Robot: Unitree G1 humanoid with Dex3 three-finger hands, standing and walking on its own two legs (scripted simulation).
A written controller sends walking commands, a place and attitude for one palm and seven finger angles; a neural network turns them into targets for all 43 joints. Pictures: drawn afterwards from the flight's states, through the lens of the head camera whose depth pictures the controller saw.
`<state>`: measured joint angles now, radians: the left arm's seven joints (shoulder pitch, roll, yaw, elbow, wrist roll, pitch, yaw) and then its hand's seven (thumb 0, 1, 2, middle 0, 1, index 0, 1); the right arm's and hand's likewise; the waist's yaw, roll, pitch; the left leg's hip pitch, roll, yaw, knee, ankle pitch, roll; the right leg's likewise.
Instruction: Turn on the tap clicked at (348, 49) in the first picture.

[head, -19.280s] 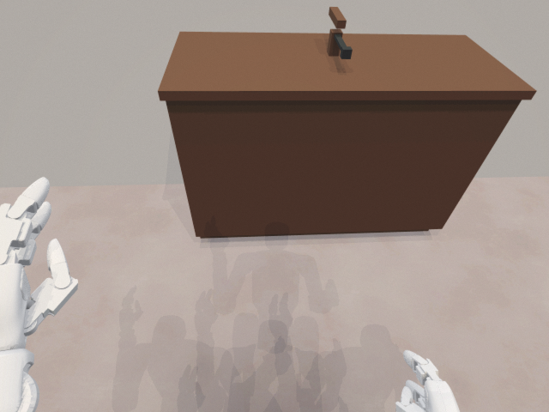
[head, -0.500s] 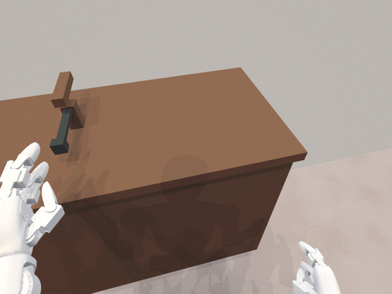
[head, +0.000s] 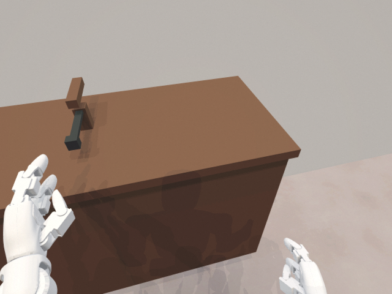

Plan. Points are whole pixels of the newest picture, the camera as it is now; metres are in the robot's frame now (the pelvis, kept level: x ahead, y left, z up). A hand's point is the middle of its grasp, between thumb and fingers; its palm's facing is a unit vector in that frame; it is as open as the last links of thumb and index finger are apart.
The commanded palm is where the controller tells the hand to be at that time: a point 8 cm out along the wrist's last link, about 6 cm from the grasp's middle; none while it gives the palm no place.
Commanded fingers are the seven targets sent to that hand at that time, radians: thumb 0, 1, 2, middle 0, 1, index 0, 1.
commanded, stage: turn the palm inward beside the body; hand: left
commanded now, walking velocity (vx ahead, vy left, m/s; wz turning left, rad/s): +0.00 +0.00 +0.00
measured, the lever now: (73, 142) +0.40 +0.37 +0.10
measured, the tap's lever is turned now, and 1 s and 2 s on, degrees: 0 0 0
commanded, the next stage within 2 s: reach beside the lever's end, fingers flat in 0.62 s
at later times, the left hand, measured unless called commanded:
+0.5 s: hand (91, 203) +0.21 +0.21 +0.15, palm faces +0.53 -0.84 -0.11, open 7.4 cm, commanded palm +0.15 +0.25 +0.16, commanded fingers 0.00 0.90 0.90 -0.20 -0.30 -0.20 -0.30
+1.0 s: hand (83, 194) +0.23 +0.24 +0.14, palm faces +0.56 -0.82 -0.09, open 7.4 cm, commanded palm +0.18 +0.28 +0.15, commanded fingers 0.00 0.90 0.90 -0.20 -0.30 -0.20 -0.30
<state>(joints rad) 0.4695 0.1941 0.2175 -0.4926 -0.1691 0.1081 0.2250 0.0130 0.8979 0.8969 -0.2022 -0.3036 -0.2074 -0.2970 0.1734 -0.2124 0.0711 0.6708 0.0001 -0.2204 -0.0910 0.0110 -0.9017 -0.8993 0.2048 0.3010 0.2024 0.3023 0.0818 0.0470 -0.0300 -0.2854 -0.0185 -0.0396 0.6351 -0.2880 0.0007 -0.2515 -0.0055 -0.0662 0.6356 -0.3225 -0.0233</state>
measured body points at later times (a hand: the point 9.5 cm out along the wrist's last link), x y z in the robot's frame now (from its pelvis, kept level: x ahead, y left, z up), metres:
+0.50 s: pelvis +0.03 -0.02 +0.00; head +0.00 -0.05 +0.45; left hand +0.18 +0.25 +0.15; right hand +0.24 -0.23 -0.07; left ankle +0.04 +0.12 -0.72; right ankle +0.02 -0.10 -0.72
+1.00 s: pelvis +0.02 -0.02 +0.00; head +0.00 -0.05 +0.45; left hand +0.19 +0.28 +0.15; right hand +0.23 -0.23 -0.07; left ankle +0.04 +0.12 -0.72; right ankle +0.02 -0.10 -0.72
